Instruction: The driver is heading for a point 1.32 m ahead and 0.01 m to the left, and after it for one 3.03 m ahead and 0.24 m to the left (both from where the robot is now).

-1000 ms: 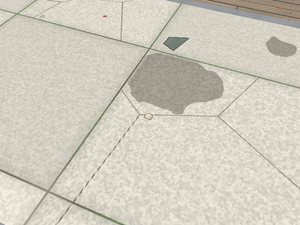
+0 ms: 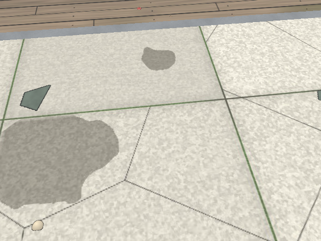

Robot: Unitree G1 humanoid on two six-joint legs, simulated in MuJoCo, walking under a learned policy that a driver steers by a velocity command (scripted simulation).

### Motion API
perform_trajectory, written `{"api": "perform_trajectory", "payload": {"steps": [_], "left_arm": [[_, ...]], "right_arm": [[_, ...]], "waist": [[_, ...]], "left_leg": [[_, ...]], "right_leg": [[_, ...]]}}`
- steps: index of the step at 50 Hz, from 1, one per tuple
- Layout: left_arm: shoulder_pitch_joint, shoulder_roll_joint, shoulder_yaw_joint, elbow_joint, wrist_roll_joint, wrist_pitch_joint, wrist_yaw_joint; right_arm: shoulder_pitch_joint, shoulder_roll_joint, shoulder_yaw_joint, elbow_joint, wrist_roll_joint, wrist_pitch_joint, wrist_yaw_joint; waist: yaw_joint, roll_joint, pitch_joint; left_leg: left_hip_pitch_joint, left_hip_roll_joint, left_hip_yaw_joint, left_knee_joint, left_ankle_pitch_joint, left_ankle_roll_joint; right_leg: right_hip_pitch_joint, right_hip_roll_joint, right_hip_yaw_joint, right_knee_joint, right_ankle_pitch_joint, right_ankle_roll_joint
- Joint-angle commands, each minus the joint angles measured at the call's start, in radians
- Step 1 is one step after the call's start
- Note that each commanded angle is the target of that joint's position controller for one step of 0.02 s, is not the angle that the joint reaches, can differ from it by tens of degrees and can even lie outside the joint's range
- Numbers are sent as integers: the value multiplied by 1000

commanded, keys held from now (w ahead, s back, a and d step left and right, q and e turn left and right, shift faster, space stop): w+e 0.12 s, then w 0.58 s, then w+q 0.30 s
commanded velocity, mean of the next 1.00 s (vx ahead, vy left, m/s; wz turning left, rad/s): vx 0.50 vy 0.00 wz -0.13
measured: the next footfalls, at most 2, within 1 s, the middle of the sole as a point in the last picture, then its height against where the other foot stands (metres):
right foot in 0.36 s outside the picture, level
left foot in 0.94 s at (170, 189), level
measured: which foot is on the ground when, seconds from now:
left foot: down 0.00-0.38, up 0.40-0.92, down 0.94-1.00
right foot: up 0.00-0.34, down 0.36-0.94, up 0.96-1.00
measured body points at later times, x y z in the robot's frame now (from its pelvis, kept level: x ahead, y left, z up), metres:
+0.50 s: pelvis +0.27 -0.09 +0.00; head +0.30 -0.11 +0.44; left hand +0.45 +0.14 -0.10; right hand +0.28 -0.37 -0.14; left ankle +0.19 +0.08 -0.64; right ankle +0.31 -0.18 -0.74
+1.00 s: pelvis +0.55 -0.08 -0.02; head +0.59 -0.08 +0.43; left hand +0.62 +0.20 -0.15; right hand +0.71 -0.35 -0.12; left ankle +0.65 -0.01 -0.74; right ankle +0.35 -0.19 -0.66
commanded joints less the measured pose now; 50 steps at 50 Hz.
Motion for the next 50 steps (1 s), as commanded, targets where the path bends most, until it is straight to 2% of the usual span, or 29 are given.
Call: {"api": "perform_trajectory", "payload": {"steps": [1, 4, 6, 9, 12, 14, 16, 17, 18, 19, 20, 21, 22, 23, 24, 25, 27, 31, 36, 39, 41, 43, 44, 45, 46, 47, 48, 49, 50], "left_arm": [[34, 31, 13, -80, -5, 6, -6], [-38, 28, 10, -131, 7, 15, -5], [-76, 32, 8, -151, 7, 11, -13], [-176, 11, -6, -181, 11, -6, -32], [-277, 8, -14, -220, 9, -12, -50], [-315, 24, -12, -248, 7, -13, -58], [-288, 53, -1, -256, 12, -15, -62], [-194, 80, 17, -234, 17, -16, -60], [-27, 134, 48, -179, 18, -14, -53], [160, 229, 80, -145, 21, -7, -34], [158, 312, 84, -143, 24, -8, -33], [172, 209, 58, -149, 25, -18, -38], [112, 171, 44, -146, 28, -25, -41], [35, 140, 34, -154, 23, -27, -43], [-25, 108, 26, -160, 26, -29, -46], [-56, 82, 19, -164, 33, -34, -48], [-60, 86, 22, -149, 30, -50, -47], [-7, 109, 29, -101, 28, -57, -29], [50, 138, 33, -54, 24, -45, -12], [86, 148, 38, -17, 23, -42, -10], [90, 148, 41, 2, 21, -36, -6], [69, 159, 46, 7, 20, -26, -1], [49, 170, 49, 3, 22, -22, 3], [32, 181, 50, -2, 24, -14, 8], [20, 174, 46, -11, 27, -4, 14], [37, 156, 33, -36, 41, -5, 23], [157, 13, -14, -65, 59, -33, 2], [92, 92, -2, -58, 28, -69, -12], [-5, 138, 8, -93, -4, -90, -20]], "right_arm": [[26, -85, -24, -23, 1, -16, 4], [43, -125, -39, 1, 6, -21, 4], [54, -143, -45, 9, 4, -14, 2], [91, -157, -43, 26, 10, -2, 2], [144, -183, -44, 49, 28, 13, 4], [171, -199, -47, 70, 39, 27, 4], [167, -217, -49, 80, 45, 42, 1], [148, -224, -48, 82, 46, 50, -2], [157, -201, -38, 82, 39, 54, -7], [157, -151, -14, 49, 10, 49, -10], [269, -28, 23, 29, 5, 22, 4], [196, -138, -3, 44, 43, -1, 12], [109, -160, -12, 8, 67, -9, 15], [75, -146, -8, 4, 51, -9, 8], [65, -140, -13, 7, 31, -3, 3], [94, -132, -16, 14, 28, 11, 5], [123, -99, -13, 24, 27, 36, 4], [13, -81, -11, -13, 10, 51, -3], [-135, -52, 2, -49, 20, 37, 16], [-199, -57, 7, -77, 29, 35, 33], [-224, -63, 6, -99, 33, 33, 47], [-215, -75, 3, -112, 32, 31, 59], [-179, -90, -5, -110, 30, 32, 61], [-103, -113, -19, -95, 27, 35, 59], [44, -153, -45, -54, 26, 38, 54], [206, -231, -73, -29, 25, 43, 40], [248, -316, -90, -26, 28, 41, 41], [270, -230, -67, -27, 35, 40, 40], [215, -194, -59, -40, 30, 39, 35]], "waist": [[3, 107, -42], [0, 78, -9], [-10, 75, -6], [-48, 65, 10], [-82, 70, 40], [-81, 85, 55], [-42, 114, 30], [25, 121, -30], [100, 105, -130], [167, -24, -266], [61, -259, -387], [118, -126, -398], [103, -105, -248], [66, -34, -177], [32, -19, -129], [-4, -33, -118], [-31, -27, -103], [-16, -7, -27], [41, -26, 22], [69, -27, 49], [69, -26, 58], [51, -35, 43], [28, -50, 9], [-14, -63, -49], [-85, -41, -133], [-139, 57, -241], [-52, 320, -352], [-107, 237, -412], [-113, 190, -267]], "left_leg": [[157, 286, -254, -259, 44, 167], [161, 304, -164, -289, 142, 188], [192, 298, -99, -289, 191, 183], [201, 266, -14, -279, 211, 161], [246, 283, 4, -267, 167, 152], [313, 317, -7, -240, 186, 143], [364, 334, 4, -156, 369, 123], [354, 313, 40, -31, 536, 101], [278, 266, 84, 171, 622, 71], [29, 213, 113, 510, 323, 22], [-333, 31, 11, 833, -428, -25], [-427, 61, -145, 945, -441, -9], [-495, 104, -128, 946, -352, 5], [-461, 150, -121, 886, -257, 7], [-410, 177, -121, 824, -200, 3], [-346, 198, -134, 792, -158, 1], [-304, 197, -126, 744, -114, -14], [-404, 193, -123, 557, 50, -46], [-375, 144, -80, 262, 262, -38], [-397, 130, -76, 195, 246, -13], [-422, 121, -83, 170, 180, 17], [-389, 97, -65, 155, 93, 49], [-317, 67, -37, 155, 53, 66], [-198, 25, 1, 153, 33, 85], [2, -27, 29, 126, 55, 111], [304, 99, -177, 134, 98, 169], [662, 342, -741, 24, -93, 372], [725, 358, -891, -102, -214, 363], [623, 332, -747, -112, -168, 312]], "right_leg": [[-178, -120, 29, 0, 62, 4], [-264, -140, 32, -89, 138, 17], [-292, -139, 26, -181, 233, 23], [-238, -114, -24, -388, 361, 13], [-206, -89, -82, -523, 350, 2], [-209, -75, -98, -578, 270, -18], [-132, -37, -131, -629, 178, -50], [18, 3, -163, -680, 202, -73], [266, 46, -181, -699, 243, -99], [589, -137, 64, -673, 302, -163], [833, -368, 585, -822, 124, -325], [815, -379, 646, -900, 93, -310], [701, -344, 474, -901, 189, -266], [560, -298, 346, -908, 291, -235], [443, -258, 258, -936, 359, -218], [372, -231, 207, -972, 378, -209], [312, -217, 153, -1030, 417, -222], [316, -200, 62, -1082, 464, -215], [353, -175, -25, -1099, 374, -168], [441, -216, -52, -1082, 360, -157], [515, -248, -68, -1049, 398, -141], [564, -263, -97, -991, 538, -118], [572, -258, -118, -932, 706, -102], [571, -241, -146, -827, 888, -82], [522, -193, -196, -629, 988, -50], [294, -149, -220, -324, 752, -8], [-158, 66, -149, 44, -74, 67], [-284, 57, 29, 162, -197, 47], [-360, 7, 33, 164, -124, 27]]}}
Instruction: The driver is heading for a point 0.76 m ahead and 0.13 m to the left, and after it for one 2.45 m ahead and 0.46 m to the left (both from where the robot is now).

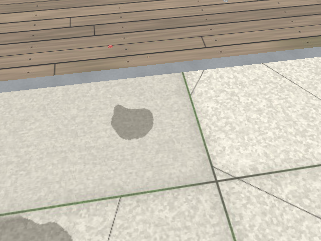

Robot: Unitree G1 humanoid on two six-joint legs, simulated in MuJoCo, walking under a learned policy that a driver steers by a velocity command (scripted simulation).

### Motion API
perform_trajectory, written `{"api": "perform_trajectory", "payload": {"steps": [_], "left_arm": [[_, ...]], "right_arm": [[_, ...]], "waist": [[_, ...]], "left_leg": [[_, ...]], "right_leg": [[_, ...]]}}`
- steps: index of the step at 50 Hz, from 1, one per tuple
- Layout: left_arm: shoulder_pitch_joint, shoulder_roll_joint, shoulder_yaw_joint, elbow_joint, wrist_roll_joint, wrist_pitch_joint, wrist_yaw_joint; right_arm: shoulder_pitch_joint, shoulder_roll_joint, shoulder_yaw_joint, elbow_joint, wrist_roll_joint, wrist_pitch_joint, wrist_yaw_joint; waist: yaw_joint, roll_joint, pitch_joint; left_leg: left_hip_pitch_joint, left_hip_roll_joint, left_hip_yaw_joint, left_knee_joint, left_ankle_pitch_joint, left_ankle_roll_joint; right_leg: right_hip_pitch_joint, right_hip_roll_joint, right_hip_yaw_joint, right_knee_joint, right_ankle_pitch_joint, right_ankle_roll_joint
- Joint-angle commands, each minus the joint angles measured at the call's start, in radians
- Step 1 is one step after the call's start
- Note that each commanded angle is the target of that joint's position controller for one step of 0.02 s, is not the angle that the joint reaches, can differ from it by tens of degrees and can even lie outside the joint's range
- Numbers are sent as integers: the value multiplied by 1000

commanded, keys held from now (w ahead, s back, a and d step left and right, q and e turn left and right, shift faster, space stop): w+q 0.56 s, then w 0.40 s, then w+e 0.04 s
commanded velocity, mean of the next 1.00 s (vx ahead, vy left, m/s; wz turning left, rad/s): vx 0.50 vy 0.00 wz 0.41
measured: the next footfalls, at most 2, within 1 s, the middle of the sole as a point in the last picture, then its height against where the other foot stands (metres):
right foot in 0.44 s outside the picture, level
left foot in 0.94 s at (108, 207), level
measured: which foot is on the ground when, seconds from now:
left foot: down 0.00-0.44, up 0.46-0.92, down 0.94-1.00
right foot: up 0.00-0.42, down 0.44-0.94, up 0.96-1.00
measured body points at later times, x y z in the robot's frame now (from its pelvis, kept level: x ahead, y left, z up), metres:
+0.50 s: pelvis +0.28 -0.02 +0.01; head +0.31 -0.01 +0.46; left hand +0.43 +0.28 -0.06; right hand +0.40 -0.28 -0.11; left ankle +0.11 +0.07 -0.66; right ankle +0.39 -0.10 -0.72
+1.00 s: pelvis +0.51 +0.12 +0.01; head +0.54 +0.14 +0.46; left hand +0.39 +0.37 -0.13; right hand +0.81 +0.00 -0.07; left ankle +0.54 +0.23 -0.72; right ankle +0.41 -0.09 -0.65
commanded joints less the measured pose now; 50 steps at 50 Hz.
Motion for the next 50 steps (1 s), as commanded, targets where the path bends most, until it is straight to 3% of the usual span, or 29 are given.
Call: {"api": "perform_trajectory", "payload": {"steps": [1, 2, 3, 6, 9, 13, 16, 18, 20, 21, 22, 23, 24, 25, 26, 27, 28, 30, 33, 38, 42, 44, 45, 46, 47, 48, 49, 50], "left_arm": [[-71, 129, 11, -137, -23, -76, -9], [-103, 130, 17, -142, 1, -76, -1], [-94, 134, 25, -150, 12, -66, 3], [-73, 96, 22, -162, 22, -33, 7], [-175, 71, 13, -198, 24, -23, 12], [-316, 47, 3, -230, 12, -35, -3], [-377, 71, 10, -254, 0, -48, -17], [-372, 95, 21, -257, -2, -59, -25], [-279, 118, 36, -236, -4, -68, -23], [-178, 147, 51, -216, 5, -72, -16], [-18, 206, 67, -204, 19, -71, -6], [60, 274, 84, -166, 27, -56, -10], [45, 179, 67, -177, 5, -50, -14], [7, 117, 49, -187, 3, -44, -10], [-41, 103, 40, -189, 11, -37, -10], [-72, 85, 34, -181, 13, -33, -11], [-87, 75, 28, -175, 19, -34, -11], [-78, 76, 30, -151, 14, -43, -18], [-60, 117, 42, -113, 8, -50, -23], [-28, 157, 45, -67, -12, -31, -20], [45, 187, 49, -19, -26, -11, -20], [42, 203, 52, -5, -31, 1, -16], [26, 208, 51, -1, -35, 7, -12], [34, 189, 42, 2, -31, 9, -9], [28, 142, 19, -24, -4, 5, -5], [137, 21, -21, -50, 5, -16, -14], [82, 125, 4, -30, -22, -32, -21], [-3, 161, 16, -60, -47, -38, -24]], "right_arm": [[205, -158, -48, -28, 0, -4, -16], [149, -131, -40, -45, -5, -2, -18], [123, -112, -32, -60, -16, -2, -21], [126, -124, -38, -72, -10, -3, -32], [170, -157, -48, -67, -2, 0, -51], [229, -157, -48, -55, 7, 16, -65], [271, -156, -49, -46, 11, 29, -70], [269, -156, -50, -49, 10, 36, -74], [236, -148, -50, -63, 7, 42, -75], [219, -117, -39, -77, 3, 40, -72], [212, -60, -18, -101, -14, 34, -68], [363, -8, 0, -127, 13, 24, -67], [360, -114, -17, -100, 25, 23, -69], [251, -168, -33, -110, 17, 30, -68], [196, -157, -34, -122, 6, 35, -69], [163, -143, -37, -137, -4, 36, -64], [165, -124, -38, -142, 2, 40, -57], [173, -73, -28, -146, 8, 47, -51], [123, -45, -15, -164, -4, 47, -50], [-32, -25, 5, -190, -7, 21, -25], [-129, -46, 1, -233, 4, 13, -12], [-104, -71, -9, -235, 1, 11, -10], [-22, -93, -23, -212, -6, 11, -13], [124, -139, -49, -165, -11, 13, -21], [308, -217, -74, -131, -19, 20, -36], [331, -302, -83, -123, -23, 21, -37], [341, -202, -61, -124, -16, 19, -35], [280, -166, -46, -124, -17, 13, -35]], "waist": [[-102, 47, -196], [-67, -6, -130], [-31, 12, -117], [0, 43, -89], [-28, 47, -52], [-85, 84, -42], [-103, 93, -39], [-88, 107, -43], [-30, 135, -66], [22, 122, -137], [88, 16, -276], [21, -322, -381], [41, -239, -314], [69, -130, -186], [52, -60, -114], [34, -56, -59], [11, -83, -39], [-4, -103, -32], [-8, -75, -18], [37, -60, -2], [58, -81, 22], [22, -98, 6], [-35, -97, -43], [-102, -79, -134], [-174, 28, -274], [-96, 290, -393], [-145, 180, -392], [-134, 143, -238]], "left_leg": [[670, 312, -591, -313, -49, 218], [524, 277, -504, -328, 68, 201], [436, 252, -456, -351, 148, 196], [316, 216, -378, -394, 248, 209], [265, 177, -317, -405, 254, 181], [249, 132, -299, -369, 152, 124], [318, 162, -378, -311, 109, 117], [376, 183, -444, -257, 96, 105], [381, 171, -470, -180, 145, 80], [337, 124, -435, -61, 186, 49], [204, 60, -344, 215, 48, 10], [-154, -68, -218, 512, -425, -51], [-285, 23, -230, 652, -417, -65], [-310, 57, -215, 688, -317, -73], [-279, 89, -184, 674, -241, -82], [-262, 113, -179, 631, -195, -87], [-221, 137, -171, 604, -168, -87], [-180, 142, -146, 555, -149, -89], [-205, 145, -143, 416, -81, -100], [-126, 139, -59, 106, 142, -92], [-98, 114, -31, -11, 89, -62], [-23, 86, -9, -62, 28, -29], [112, 54, 20, -108, 48, -6], [333, 33, 31, -123, 75, 22], [639, 212, -176, -89, 127, 85], [915, 446, -662, -206, -38, 250], [886, 449, -728, -276, -150, 239], [761, 417, -565, -292, -98, 194]], "right_leg": [[-606, -48, 108, 303, 93, -29], [-554, -77, 97, 215, 138, -24], [-484, -98, 102, 167, 165, -18], [-435, -102, 79, 48, 193, 18], [-452, -79, 61, -143, 359, 51], [-363, -16, 51, -409, 561, 56], [-340, 8, 70, -494, 540, 46], [-310, 16, 84, -542, 469, 27], [-179, 18, 68, -597, 428, -11], [-3, -25, 86, -607, 435, -49], [260, -199, 248, -585, 393, -118], [560, -416, 692, -647, 231, -287], [520, -432, 773, -689, 32, -277], [400, -381, 608, -704, 52, -228], [276, -334, 477, -724, 173, -199], [187, -294, 391, -750, 267, -189], [124, -262, 312, -777, 321, -175], [62, -235, 233, -821, 385, -190], [59, -245, 160, -858, 501, -222], [74, -208, 33, -858, 558, -193], [162, -258, 43, -827, 568, -177], [202, -272, 34, -762, 703, -158], [194, -251, -1, -664, 856, -138], [133, -205, -45, -490, 937, -110], [-82, -155, -84, -181, 674, -66], [-460, 21, -38, 159, -47, -10], [-568, -15, 101, 281, -100, -20], [-625, -56, 91, 290, -16, -32]]}}
Keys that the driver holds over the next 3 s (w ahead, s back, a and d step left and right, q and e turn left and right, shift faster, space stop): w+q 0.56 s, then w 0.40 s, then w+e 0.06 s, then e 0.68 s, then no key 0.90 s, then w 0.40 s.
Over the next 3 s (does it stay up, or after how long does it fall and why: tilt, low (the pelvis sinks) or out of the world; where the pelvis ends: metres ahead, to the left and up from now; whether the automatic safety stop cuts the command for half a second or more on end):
stays up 0.79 0.23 0.03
